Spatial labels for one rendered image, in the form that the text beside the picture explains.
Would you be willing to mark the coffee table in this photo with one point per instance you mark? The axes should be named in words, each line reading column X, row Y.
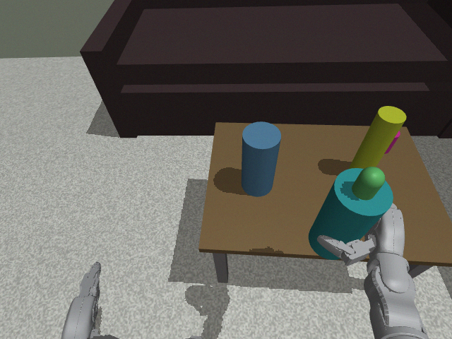
column 309, row 160

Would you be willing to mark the left robot hand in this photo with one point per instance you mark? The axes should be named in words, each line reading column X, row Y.
column 80, row 319

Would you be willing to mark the right robot hand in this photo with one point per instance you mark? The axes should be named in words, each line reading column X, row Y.
column 387, row 235

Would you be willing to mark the sofa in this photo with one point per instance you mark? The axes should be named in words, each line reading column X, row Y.
column 176, row 67

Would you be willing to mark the right robot arm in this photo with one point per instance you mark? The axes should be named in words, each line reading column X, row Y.
column 391, row 293

